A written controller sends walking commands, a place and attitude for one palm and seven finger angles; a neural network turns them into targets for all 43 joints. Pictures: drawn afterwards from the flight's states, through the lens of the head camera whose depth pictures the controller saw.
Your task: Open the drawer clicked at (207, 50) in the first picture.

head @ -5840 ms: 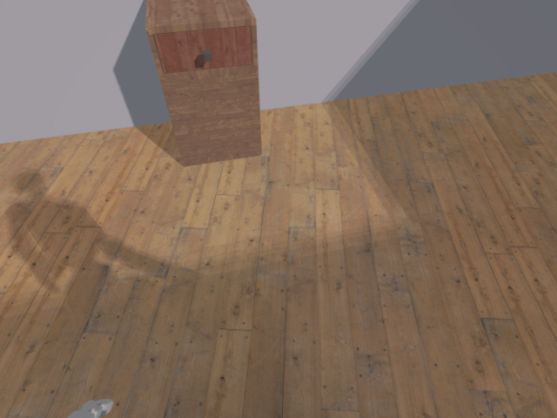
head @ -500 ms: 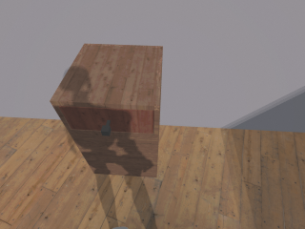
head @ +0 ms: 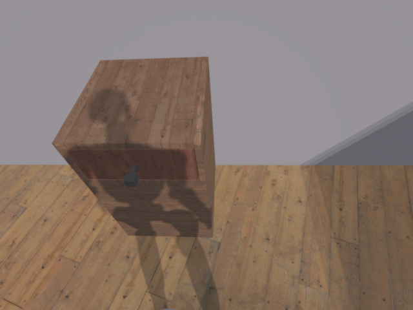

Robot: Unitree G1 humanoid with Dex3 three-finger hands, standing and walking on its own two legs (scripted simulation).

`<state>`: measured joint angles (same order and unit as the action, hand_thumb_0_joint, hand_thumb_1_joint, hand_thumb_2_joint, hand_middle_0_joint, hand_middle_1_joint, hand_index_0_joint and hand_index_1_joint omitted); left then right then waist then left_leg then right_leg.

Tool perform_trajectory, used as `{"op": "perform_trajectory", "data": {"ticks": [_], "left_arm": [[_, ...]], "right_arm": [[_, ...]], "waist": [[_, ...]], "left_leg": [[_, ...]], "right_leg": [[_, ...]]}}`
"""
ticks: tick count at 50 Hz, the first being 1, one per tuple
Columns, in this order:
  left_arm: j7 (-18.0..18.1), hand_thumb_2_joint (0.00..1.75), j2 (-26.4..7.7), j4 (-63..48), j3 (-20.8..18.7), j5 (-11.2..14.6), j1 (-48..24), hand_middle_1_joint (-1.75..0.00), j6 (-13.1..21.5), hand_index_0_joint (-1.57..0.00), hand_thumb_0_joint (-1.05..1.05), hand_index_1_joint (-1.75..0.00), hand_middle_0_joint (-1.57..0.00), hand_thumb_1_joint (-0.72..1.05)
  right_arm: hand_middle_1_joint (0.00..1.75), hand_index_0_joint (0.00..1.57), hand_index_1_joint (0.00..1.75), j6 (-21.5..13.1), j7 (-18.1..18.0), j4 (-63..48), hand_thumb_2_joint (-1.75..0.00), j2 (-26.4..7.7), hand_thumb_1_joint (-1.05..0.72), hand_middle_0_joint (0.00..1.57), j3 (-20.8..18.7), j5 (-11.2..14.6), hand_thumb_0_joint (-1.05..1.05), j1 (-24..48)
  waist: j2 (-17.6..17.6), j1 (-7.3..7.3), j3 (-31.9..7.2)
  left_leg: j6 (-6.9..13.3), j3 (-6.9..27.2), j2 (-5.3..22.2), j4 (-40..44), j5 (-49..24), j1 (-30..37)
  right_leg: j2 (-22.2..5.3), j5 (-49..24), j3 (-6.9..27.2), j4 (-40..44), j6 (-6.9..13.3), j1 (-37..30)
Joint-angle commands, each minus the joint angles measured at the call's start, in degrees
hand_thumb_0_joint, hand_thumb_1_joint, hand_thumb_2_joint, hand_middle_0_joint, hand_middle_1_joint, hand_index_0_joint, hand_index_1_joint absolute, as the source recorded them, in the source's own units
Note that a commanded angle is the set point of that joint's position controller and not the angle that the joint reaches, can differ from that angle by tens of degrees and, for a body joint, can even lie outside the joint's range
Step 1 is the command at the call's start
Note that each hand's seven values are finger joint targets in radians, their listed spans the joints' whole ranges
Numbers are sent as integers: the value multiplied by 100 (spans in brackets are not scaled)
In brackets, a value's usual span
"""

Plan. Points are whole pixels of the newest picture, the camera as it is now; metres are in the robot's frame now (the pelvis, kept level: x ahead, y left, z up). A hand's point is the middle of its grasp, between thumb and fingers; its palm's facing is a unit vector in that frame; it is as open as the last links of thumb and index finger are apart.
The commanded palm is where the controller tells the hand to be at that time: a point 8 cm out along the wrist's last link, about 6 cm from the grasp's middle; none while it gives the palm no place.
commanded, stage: come to a stop and stand still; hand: left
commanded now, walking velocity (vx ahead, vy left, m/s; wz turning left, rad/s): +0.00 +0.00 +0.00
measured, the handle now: (132, 175) +0.50 +0.28 -0.16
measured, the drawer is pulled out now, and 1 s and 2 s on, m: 0.00 0.00 0.00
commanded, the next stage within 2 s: look again from close up in 0.40 s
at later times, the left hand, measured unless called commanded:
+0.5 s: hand out of the picture -0.02 +0.15 -0.17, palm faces +0.08 -0.98 -0.19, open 7.3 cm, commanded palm none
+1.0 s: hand out of the picture -0.04 +0.20 -0.17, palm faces +0.04 -0.98 -0.18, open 7.3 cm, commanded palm none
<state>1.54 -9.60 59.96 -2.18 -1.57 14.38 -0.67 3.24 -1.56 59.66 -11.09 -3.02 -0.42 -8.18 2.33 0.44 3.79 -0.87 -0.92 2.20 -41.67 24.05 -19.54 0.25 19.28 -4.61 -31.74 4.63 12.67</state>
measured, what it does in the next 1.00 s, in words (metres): steps on the spot: left foot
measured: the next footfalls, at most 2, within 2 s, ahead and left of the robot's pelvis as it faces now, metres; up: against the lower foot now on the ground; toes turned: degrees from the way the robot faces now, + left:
left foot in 0.18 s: +0.00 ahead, +0.13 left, +0.00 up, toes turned -5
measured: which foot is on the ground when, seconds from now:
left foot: up 0.00-0.16, down 0.18-1.00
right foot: down 0.00-1.00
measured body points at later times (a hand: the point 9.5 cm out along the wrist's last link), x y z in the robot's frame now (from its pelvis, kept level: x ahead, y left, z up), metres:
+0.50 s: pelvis -0.01 -0.02 +0.01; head +0.00 -0.03 +0.46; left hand -0.02 +0.20 -0.15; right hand -0.05 -0.24 -0.16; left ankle -0.06 +0.13 -0.73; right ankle -0.02 -0.06 -0.74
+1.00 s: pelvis -0.03 +0.04 +0.00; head -0.03 +0.03 +0.45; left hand -0.04 +0.26 -0.15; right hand -0.05 -0.15 -0.16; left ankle -0.05 +0.11 -0.74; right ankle -0.02 -0.06 -0.73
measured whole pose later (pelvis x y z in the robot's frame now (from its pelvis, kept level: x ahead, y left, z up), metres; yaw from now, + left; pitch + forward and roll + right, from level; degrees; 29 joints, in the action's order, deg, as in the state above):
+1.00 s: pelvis -0.03 +0.04 +0.00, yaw +0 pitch +0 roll +0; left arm 1.8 -7.4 63.1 0.4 -0.9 18.4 0.9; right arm -1.3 -1.4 62.7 -5.8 2.2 -1.1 -20.9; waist 0.8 0.1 -0.7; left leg 3.7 -4.7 -2.7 -25.3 15.5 -9.6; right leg -1.1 14.2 -4.5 -27.6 1.2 13.0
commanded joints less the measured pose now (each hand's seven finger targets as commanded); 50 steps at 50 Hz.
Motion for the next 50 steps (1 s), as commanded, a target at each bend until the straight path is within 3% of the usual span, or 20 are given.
{"op": "perform_trajectory", "data": {"ticks": [1,5,8,11,13,18,24,25,26,27,28,29,31,32,33,34,35,38,41,50], "left_arm": [[69,90,-759,-193,-70,36,94,-30,127,-20,0,-30,-20,90],[78,90,-714,-23,-60,75,235,-30,141,-20,0,-30,-20,90],[83,90,-568,98,-18,146,185,-30,136,-20,0,-30,-20,90],[88,90,-578,160,-30,152,166,-30,137,-20,0,-30,-20,90],[87,90,-631,205,-41,164,127,-30,116,-20,0,-30,-20,90],[74,90,-561,300,-16,153,200,-30,99,-20,0,-30,-20,90],[61,90,-437,349,13,165,386,-30,133,-20,0,-30,-20,90],[349,90,-707,351,-40,69,803,-30,368,-20,0,-30,-20,90],[333,90,-903,111,-151,49,791,-30,403,-20,0,-30,-20,90],[348,90,-828,30,-131,85,545,-30,328,-20,0,-30,-20,90],[308,90,-734,-35,-69,146,491,-30,281,-20,0,-30,-20,90],[241,90,-608,-49,-6,133,445,-30,280,-20,0,-30,-20,90],[127,90,-341,4,90,93,436,-30,276,-20,0,-30,-20,90],[118,90,-246,16,101,99,462,-30,271,-20,0,-30,-20,90],[106,90,-230,28,112,106,443,-30,261,-20,0,-30,-20,90],[86,90,-247,25,129,105,404,-30,230,-20,0,-30,-20,90],[73,90,-265,19,143,114,474,-30,212,-20,0,-30,-20,90],[49,90,-202,110,201,109,640,-30,200,-20,0,-30,-20,90],[48,90,-164,124,229,106,708,-30,202,-20,0,-30,-20,90],[58,90,-99,225,255,83,835,-30,204,-20,0,-30,-20,90]], "right_arm": [[30,20,30,-134,-22,-95,-90,-123,-90,20,20,32,0,-257],[30,20,30,-194,-62,75,-90,-75,-90,20,102,13,0,-485],[30,20,30,-256,-110,310,-90,-137,-90,20,152,-6,0,-828],[30,20,30,-263,-149,426,-90,-201,-90,20,200,-32,0,-937],[30,20,30,-257,-137,465,-90,-144,-90,20,220,-19,0,-995],[30,20,30,-230,-130,515,-90,-79,-90,20,238,-43,0,-1226],[30,20,30,-297,-134,556,-90,-33,-90,20,278,-52,0,-1517],[30,20,30,-459,-88,290,-90,-329,-90,20,147,-10,0,-1192],[30,20,30,-371,-153,94,-90,-148,-90,20,116,-4,0,-1952],[30,20,30,-417,-145,53,-90,-107,-90,20,90,54,0,-2032],[30,20,30,-434,-110,-108,-90,185,-90,20,210,67,0,-1980],[30,20,30,-424,-92,-137,-90,244,-90,20,238,33,0,-1840],[30,20,30,-401,-50,-118,-90,115,-90,20,266,-61,0,-1837],[30,20,30,-405,-39,-118,-90,32,-90,20,274,-82,0,-1894],[30,20,30,-412,-29,-91,-90,-26,-90,20,287,-102,0,-1996],[30,20,30,-445,-23,-43,-90,-12,-90,20,311,-100,0,-1903],[30,20,30,-469,-29,-63,-90,-43,-90,20,339,-96,0,-1821],[30,20,30,-492,-37,-59,-90,-97,-90,20,354,-87,0,-1714],[30,20,30,-531,-43,8,-90,-146,-90,20,372,-73,0,-1713],[30,20,30,-574,-54,208,-90,-126,-90,20,390,-49,0,-1658]], "waist": [[-919,-59,-318],[-836,-12,-342],[-426,-62,-366],[-187,-8,-257],[67,-1,-286],[-271,-5,149],[-248,-19,117],[-1036,34,232],[-783,-361,-472],[-14,-463,-785],[377,-329,-1276],[167,-313,-1117],[-368,-249,-108],[-543,-234,141],[-485,-243,282],[142,-189,348],[340,-119,365],[19,-6,430],[-173,18,272],[-156,2,136]], "left_leg": [[26,129,8,-393,175,49],[10,59,81,939,-309,488],[133,283,310,1880,-1813,1228],[119,152,369,1788,-1738,1131],[80,139,350,1913,-1563,999],[101,103,282,2033,-1130,877],[129,150,284,2166,-1273,848],[-154,-655,49,781,-44,-106],[34,-131,-27,259,236,57],[105,-330,-40,358,32,270],[206,-135,37,713,-575,588],[152,-78,78,1146,-857,838],[222,102,188,1469,-855,707],[296,246,290,1546,-910,565],[353,318,335,1632,-897,471],[377,490,349,1918,-913,259],[411,615,432,2146,-795,73],[453,716,429,2445,-383,-260],[479,731,446,2514,-578,-75],[492,690,458,2612,-1083,330]], "right_leg": [[-1399,-3855,1098,1150,551,-370],[-1297,-3379,1122,1163,454,-601],[-921,-2502,976,1221,-172,-367],[-759,-2120,1000,1544,-508,-479],[-750,-1913,956,1577,-482,-728],[-727,-544,1070,2086,-518,-460],[-688,-557,1010,2030,-435,-495],[-1046,-6023,1310,1608,-1522,-1022],[-1376,-7318,1296,1183,-1586,-1509],[-1132,-6970,605,929,-1093,-1398],[-1166,-5167,638,681,-180,-1508],[-1195,-3094,762,858,192,-922],[-954,-483,931,1329,170,220],[-804,136,984,1441,113,433],[-686,307,928,1365,68,525],[-598,184,851,1172,31,411],[-493,-38,738,985,-18,230],[-451,-304,637,847,-80,-100],[-472,-593,605,767,-117,-181],[-516,-903,555,718,-192,-102]]}}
